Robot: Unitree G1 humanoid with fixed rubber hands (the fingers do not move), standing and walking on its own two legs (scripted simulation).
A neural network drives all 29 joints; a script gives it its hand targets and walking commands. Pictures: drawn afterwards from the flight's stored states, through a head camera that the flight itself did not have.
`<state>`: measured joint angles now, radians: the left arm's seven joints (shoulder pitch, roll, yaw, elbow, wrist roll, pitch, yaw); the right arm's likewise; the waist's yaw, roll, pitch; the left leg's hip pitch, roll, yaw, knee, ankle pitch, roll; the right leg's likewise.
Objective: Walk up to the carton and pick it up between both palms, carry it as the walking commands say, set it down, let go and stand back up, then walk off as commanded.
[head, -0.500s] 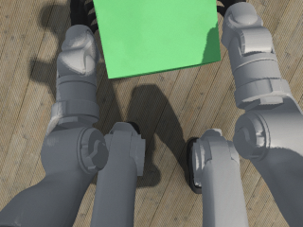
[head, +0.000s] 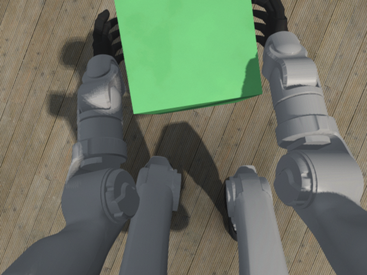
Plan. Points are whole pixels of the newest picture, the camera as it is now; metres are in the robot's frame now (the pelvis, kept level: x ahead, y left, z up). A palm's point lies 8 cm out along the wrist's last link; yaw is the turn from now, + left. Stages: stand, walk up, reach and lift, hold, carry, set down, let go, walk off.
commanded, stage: reach and lift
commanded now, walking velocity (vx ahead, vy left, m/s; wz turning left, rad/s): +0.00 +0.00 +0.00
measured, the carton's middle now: (190, 60) +0.53 +0.06 -0.17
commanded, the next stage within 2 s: none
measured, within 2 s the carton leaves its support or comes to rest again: neither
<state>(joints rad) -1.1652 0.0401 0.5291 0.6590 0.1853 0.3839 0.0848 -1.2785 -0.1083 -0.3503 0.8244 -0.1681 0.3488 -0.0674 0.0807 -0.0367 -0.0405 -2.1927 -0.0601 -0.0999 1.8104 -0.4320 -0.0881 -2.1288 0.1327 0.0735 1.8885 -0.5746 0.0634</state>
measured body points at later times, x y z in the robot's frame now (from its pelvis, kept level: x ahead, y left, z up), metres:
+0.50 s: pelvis +0.01 +0.00 +0.05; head +0.29 +0.02 +0.40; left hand +0.49 +0.21 -0.04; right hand +0.54 -0.09 -0.03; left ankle +0.13 +0.14 -0.42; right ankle +0.09 -0.13 -0.42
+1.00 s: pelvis +0.02 +0.00 +0.10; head +0.26 +0.01 +0.49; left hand +0.47 +0.21 +0.04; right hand +0.52 -0.09 +0.04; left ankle +0.13 +0.14 -0.42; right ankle +0.09 -0.13 -0.42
